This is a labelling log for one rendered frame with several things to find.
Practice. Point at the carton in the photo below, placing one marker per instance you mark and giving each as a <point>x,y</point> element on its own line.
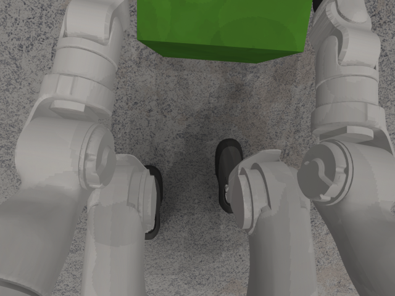
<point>247,31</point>

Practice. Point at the robot left upper arm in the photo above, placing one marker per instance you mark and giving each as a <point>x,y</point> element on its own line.
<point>60,163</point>

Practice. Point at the right robot foot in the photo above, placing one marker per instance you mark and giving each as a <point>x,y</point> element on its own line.
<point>227,156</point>

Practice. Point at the right robot forearm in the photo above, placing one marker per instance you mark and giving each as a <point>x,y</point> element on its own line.
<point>347,76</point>

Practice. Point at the left robot forearm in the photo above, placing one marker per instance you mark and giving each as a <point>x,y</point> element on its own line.
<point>87,58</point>

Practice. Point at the robot right upper arm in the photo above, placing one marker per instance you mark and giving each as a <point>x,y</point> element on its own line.
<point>353,188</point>

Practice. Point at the robot left thigh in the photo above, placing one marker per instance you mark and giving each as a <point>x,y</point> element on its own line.
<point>113,262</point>

